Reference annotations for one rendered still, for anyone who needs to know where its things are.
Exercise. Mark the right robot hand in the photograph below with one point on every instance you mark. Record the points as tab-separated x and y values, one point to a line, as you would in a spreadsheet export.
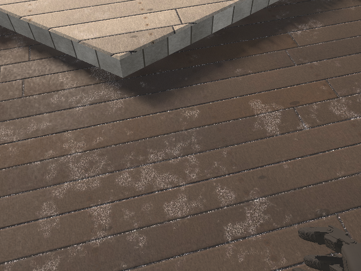
338	241

